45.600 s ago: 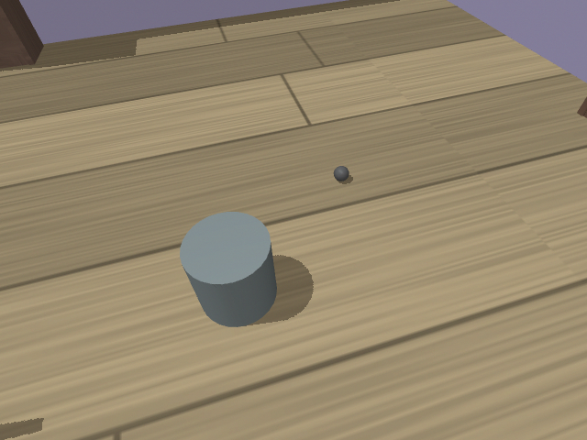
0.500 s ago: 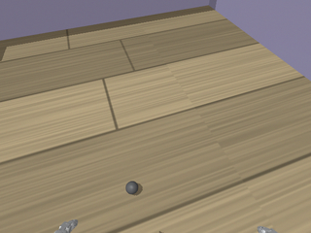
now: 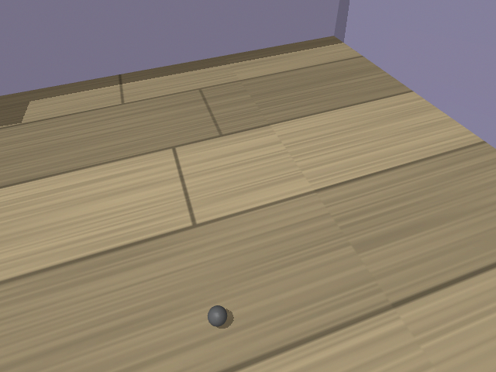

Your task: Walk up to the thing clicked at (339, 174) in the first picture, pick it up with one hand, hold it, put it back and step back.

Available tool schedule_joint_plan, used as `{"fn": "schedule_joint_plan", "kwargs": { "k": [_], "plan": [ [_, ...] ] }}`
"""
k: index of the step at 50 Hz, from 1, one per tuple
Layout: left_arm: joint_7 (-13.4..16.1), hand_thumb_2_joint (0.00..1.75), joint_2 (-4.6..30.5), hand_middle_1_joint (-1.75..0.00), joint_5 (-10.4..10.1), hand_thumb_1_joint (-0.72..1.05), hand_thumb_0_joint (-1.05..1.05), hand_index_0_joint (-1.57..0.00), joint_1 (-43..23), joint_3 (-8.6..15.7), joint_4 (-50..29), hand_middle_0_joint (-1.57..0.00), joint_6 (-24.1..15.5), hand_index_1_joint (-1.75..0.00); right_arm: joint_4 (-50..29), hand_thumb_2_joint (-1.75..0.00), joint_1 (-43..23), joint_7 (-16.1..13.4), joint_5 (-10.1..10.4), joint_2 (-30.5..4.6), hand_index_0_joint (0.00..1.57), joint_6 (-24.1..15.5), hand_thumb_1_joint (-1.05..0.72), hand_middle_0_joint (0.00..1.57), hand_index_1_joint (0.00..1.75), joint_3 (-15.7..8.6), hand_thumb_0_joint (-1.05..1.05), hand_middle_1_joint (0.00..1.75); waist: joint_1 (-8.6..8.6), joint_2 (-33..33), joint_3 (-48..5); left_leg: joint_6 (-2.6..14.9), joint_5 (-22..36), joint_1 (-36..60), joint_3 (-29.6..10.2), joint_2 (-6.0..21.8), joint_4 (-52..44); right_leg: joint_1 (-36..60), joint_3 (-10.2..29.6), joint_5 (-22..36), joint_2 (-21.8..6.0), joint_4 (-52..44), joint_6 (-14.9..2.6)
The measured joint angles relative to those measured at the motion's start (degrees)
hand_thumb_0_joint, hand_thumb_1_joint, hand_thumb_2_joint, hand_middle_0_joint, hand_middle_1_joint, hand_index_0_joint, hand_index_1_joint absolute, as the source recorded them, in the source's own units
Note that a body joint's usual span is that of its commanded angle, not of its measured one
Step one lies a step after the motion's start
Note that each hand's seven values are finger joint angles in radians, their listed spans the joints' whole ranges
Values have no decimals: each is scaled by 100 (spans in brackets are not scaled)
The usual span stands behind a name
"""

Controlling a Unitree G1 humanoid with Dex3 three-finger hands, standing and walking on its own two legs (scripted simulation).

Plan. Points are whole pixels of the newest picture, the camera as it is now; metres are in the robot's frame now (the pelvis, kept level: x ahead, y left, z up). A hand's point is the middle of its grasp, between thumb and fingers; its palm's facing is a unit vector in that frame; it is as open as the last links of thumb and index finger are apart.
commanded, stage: stand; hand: left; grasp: from above
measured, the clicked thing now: (217, 315) +0.49 +0.19 -0.74
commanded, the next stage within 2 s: step back in 1.72 s
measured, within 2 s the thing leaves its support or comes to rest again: neither
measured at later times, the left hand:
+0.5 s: hand out of the picture +0.06 +0.22 -0.16, palm faces +0.01 -0.95 -0.33, open 7.3 cm
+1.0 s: hand out of the picture +0.10 +0.22 -0.15, palm faces +0.01 -0.94 -0.34, open 7.3 cm
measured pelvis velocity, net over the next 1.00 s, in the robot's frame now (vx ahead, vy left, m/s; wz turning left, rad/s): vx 0.02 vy -0.02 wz -0.01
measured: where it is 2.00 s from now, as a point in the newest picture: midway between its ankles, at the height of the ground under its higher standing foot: outside the picture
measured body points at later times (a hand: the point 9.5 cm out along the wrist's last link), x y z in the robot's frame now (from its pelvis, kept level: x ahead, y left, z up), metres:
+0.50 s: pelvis +0.01 -0.02 +0.00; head +0.01 -0.02 +0.45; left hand +0.06 +0.27 -0.13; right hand +0.06 -0.30 -0.14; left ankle +0.02 +0.12 -0.74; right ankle +0.01 -0.14 -0.74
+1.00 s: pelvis +0.02 -0.02 +0.01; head +0.02 -0.03 +0.46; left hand +0.10 +0.27 -0.13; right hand +0.09 -0.31 -0.13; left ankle +0.02 +0.12 -0.74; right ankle +0.01 -0.14 -0.74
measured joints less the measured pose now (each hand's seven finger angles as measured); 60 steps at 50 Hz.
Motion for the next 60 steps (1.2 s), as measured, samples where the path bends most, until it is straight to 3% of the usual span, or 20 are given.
{"fn": "schedule_joint_plan", "kwargs": {
  "k": [43, 60],
  "plan": [
    [-76, 90, 86, -30, -102, 91, 1, -21, -521, 2, 321, -20, -87, -30, 298, -90, -242, 3, 63, -252, 20, -54, -90, 20, 30, 153, 0, 30, -94, 39, -4, -174, 133, 274, -17, 188, -524, 224, -24, 107, 186, -452, -160],
    [-126, 90, 195, -30, -93, 91, 1, -21, -446, -27, 345, -20, -78, -30, 353, -90, -219, 69, 63, -282, 20, -42, -90, 20, 30, 145, 0, 30, -99, 19, 23, -191, 190, 214, -7, 209, -588, 143, -13, 153, 207, -486, -183]
  ]
}}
